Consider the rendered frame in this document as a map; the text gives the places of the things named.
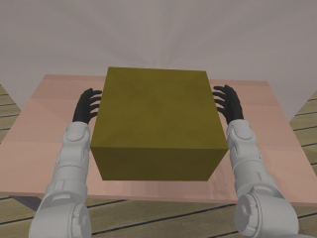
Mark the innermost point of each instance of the right robot forearm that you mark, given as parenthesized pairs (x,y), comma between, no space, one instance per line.
(247,163)

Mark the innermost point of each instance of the left robot forearm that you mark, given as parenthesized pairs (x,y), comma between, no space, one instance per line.
(71,169)

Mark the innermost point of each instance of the robot right hand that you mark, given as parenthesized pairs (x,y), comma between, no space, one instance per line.
(232,106)

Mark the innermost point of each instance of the right robot upper arm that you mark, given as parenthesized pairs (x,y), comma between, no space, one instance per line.
(263,216)

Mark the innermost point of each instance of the left robot upper arm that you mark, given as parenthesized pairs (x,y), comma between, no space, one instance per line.
(69,220)

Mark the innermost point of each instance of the robot left hand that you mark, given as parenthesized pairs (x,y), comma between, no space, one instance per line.
(83,107)

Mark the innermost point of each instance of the table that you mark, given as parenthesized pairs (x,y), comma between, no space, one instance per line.
(29,151)

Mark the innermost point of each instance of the carton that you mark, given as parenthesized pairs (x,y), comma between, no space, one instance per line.
(156,124)

